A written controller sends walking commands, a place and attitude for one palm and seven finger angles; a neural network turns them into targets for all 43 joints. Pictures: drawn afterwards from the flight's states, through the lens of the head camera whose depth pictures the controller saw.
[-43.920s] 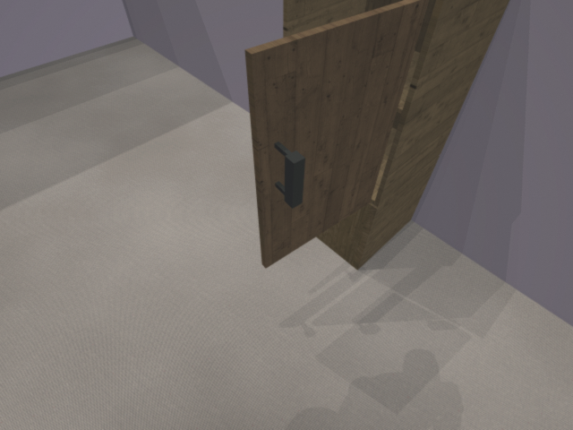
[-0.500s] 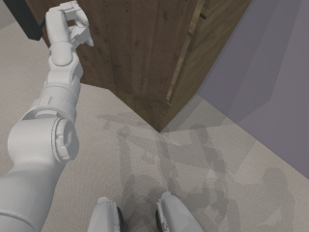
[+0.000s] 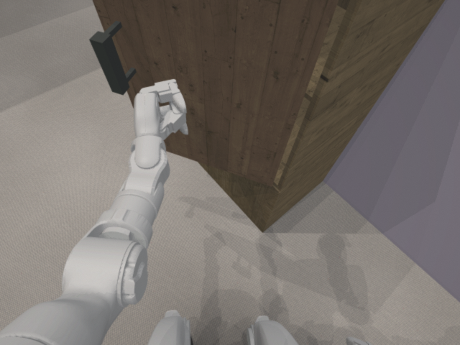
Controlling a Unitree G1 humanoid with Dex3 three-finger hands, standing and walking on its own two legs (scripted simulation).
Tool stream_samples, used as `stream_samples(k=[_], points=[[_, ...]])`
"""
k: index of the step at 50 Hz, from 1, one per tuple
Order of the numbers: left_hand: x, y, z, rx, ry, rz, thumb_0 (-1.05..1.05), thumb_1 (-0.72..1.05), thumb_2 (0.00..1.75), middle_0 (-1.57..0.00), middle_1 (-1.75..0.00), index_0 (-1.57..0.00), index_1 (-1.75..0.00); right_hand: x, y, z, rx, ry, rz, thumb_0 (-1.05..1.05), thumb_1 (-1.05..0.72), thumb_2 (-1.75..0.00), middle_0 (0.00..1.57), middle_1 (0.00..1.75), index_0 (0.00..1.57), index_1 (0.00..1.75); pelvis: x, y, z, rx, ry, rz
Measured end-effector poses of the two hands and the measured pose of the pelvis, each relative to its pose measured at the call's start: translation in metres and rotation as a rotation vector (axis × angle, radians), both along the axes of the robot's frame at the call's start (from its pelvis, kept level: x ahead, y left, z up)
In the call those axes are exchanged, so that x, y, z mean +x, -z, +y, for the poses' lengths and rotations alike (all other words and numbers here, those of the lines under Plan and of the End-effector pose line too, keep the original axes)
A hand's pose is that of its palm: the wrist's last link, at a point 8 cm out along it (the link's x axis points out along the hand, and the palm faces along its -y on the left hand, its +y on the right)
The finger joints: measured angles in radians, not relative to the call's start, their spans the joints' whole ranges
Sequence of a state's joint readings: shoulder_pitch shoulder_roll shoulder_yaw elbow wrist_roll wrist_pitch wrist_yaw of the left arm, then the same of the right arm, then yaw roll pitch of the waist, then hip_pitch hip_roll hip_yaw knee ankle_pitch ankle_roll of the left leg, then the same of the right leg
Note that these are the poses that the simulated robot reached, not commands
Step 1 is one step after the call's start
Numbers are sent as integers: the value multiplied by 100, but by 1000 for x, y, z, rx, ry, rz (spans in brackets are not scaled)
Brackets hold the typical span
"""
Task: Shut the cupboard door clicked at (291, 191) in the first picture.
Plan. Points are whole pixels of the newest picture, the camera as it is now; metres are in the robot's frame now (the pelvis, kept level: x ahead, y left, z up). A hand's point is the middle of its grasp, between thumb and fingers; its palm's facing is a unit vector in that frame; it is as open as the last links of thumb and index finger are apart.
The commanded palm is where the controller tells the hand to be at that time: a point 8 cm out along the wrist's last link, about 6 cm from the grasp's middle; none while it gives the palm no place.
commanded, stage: draw the hand back to the body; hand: left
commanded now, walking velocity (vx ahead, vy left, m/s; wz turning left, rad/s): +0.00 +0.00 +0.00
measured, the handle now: (118, 58) +0.65 +0.18 +0.08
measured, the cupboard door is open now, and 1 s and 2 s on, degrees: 29 29 29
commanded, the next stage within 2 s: step back with the hand held close in 1.60 s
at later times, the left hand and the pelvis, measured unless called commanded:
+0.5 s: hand (117, 148) +0.38 +0.13 +0.14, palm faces +0.03 -1.00 -0.03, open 3.1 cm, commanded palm +0.34 +0.19 +0.15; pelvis +0.00 +0.01 +0.04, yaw -1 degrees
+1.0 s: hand out of the picture +0.25 +0.24 +0.20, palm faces +0.29 -0.91 -0.30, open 4.4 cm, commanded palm +0.20 +0.29 +0.22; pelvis +0.02 +0.02 +0.08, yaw +0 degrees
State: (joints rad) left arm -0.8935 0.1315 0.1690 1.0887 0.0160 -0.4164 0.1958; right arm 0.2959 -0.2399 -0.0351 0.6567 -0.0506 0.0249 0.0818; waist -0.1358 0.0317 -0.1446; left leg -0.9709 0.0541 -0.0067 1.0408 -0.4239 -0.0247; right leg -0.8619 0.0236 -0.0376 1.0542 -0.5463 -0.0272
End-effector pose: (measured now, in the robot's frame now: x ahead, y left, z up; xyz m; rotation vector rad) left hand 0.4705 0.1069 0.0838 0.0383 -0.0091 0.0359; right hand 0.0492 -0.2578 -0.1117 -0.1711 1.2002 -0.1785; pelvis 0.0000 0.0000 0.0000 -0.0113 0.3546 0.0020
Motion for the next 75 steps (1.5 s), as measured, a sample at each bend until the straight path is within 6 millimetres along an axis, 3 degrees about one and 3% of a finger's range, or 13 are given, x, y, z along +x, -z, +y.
stream_samples(k=[7, 13, 18, 22, 29, 37, 43, 52, 64, 68, 75], points=[[-5, -16, 14, -1, -17, -38, 2, 90, 90, -130, -150, -130, -150, -14, 2, 7, 37, 33, -2, 0, -91, -90, 20, 30, 20, 30, -4, -3, -2, 11, 22, -16], [-45, -25, 44, 7, -35, -15, 2, 90, 90, -130, -150, -130, -150, -30, -10, 15, 74, 68, 19, 0, -91, -90, 20, 30, 20, 30, 0, -22, -2, 14, 32, -88], [-78, -40, 61, -7, -30, -40, 2, 90, 90, -130, -150, -130, -150, -21, -25, 12, 47, 61, -23, 1, -91, -90, 20, 30, 21, 30, 1, -34, 0, 7, 21, -150], [-97, -53, 71, -6, -7, -64, 2, 90, 90, -130, -151, -130, -150, 3, -38, 7, 16, 44, -110, 1, -91, -90, 20, 30, 21, 30, 1, -40, 3, 2, 16, -190], [-136, -71, 93, 44, 6, -51, 2, 90, 90, -125, -145, -125, -144, 66, -66, 13, -2, 4, -308, 1, -91, -90, 20, 30, 20, 30, 2, -50, 10, 8, 19, -260], [-186, -97, 124, 181, -53, -18, 2, 90, 90, -109, -127, -108, -126, 135, -108, 47, 11, -74, -469, 1, -91, -90, 20, 30, 20, 30, 7, -69, 17, 10, 9, -347], [-220, -115, 152, 215, -147, -23, 2, 90, 90, -93, -110, -93, -109, 161, -124, 74, 44, -155, -533, 1, -91, -90, 20, 30, 20, 30, 11, -76, 21, 11, 0, -386], [-266, -139, 187, 301, -285, -37, 2, 89, 90, -69, -83, -68, -82, 159, -117, 90, 74, -206, -509, 1, -90, -90, 20, 30, 21, 30, 16, -80, 24, 13, -8, -412], [-317, -176, 219, 465, -444, -82, 2, 89, 90, -36, -48, -36, -47, 142, -105, 66, 44, -166, -480, 1, -90, -90, 20, 30, 21, 30, 19, -79, 20, 13, -6, -417], [-322, -174, 219, 456, -473, -84, 1, 89, 90, -29, -39, -28, -38, 142, -104, 58, 24, -169, -485, 1, -90, -90, 20, 30, 21, 30, 18, -79, 18, 16, -11, -419], [-313, -163, 207, 406, -441, -81, 2, 89, 90, -23, -33, -22, -32, 146, -112, 49, 1, -161, -518, 1, -90, -90, 20, 30, 21, 30, 17, -79, 12, 17, -8, -422]])
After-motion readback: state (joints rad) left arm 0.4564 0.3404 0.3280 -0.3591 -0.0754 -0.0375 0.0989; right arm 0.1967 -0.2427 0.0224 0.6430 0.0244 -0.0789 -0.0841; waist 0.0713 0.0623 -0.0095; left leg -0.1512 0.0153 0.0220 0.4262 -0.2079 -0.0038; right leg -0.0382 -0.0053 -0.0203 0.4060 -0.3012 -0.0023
